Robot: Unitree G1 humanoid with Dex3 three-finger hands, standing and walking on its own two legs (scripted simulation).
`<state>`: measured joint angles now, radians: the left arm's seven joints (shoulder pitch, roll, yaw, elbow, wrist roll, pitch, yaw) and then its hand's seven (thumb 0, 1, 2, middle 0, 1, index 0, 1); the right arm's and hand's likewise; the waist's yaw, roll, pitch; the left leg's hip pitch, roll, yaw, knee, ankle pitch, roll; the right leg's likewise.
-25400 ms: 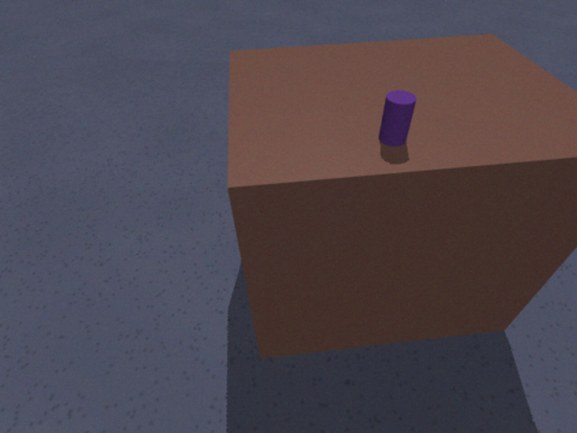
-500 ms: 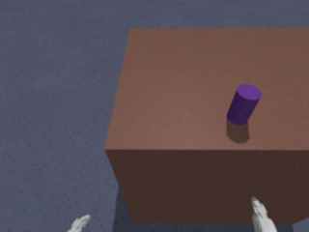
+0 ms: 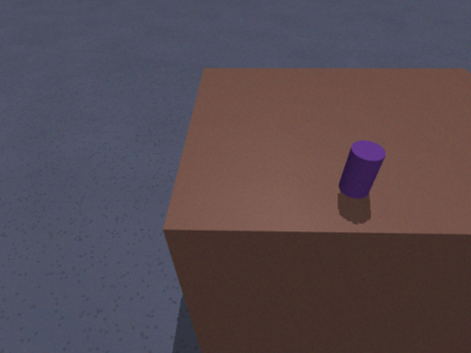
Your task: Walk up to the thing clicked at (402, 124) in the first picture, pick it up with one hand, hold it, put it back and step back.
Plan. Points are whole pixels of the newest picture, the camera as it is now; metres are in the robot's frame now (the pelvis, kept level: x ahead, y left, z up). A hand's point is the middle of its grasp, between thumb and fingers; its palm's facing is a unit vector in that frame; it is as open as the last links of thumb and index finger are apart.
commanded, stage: home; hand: right
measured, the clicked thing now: (360, 170) +0.47 -0.21 +0.09
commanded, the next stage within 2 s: stand in 1.42 s
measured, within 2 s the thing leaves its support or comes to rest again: neither
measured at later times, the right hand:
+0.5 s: hand out of the picture +0.02 -0.27 -0.14, palm faces -0.07 +0.93 -0.35, open 17.6 cm
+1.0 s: hand out of the picture +0.05 -0.27 -0.14, palm faces -0.05 +0.94 -0.35, open 17.4 cm
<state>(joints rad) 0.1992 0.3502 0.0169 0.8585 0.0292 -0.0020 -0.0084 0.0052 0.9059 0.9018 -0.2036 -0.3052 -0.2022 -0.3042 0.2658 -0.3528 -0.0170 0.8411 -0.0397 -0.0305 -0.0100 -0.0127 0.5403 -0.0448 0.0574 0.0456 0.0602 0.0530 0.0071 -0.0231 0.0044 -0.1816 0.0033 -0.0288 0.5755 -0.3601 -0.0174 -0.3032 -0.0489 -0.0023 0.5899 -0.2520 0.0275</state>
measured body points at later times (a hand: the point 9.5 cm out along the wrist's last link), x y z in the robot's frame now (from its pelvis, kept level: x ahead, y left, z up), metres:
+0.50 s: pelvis -0.02 -0.02 +0.01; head -0.02 -0.02 +0.46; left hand +0.04 +0.28 -0.12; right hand +0.03 -0.32 -0.12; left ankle -0.03 +0.13 -0.73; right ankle +0.04 -0.14 -0.73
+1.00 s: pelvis -0.01 -0.01 +0.02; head -0.01 -0.02 +0.46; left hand +0.06 +0.29 -0.12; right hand +0.06 -0.32 -0.12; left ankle -0.03 +0.13 -0.73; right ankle +0.04 -0.14 -0.73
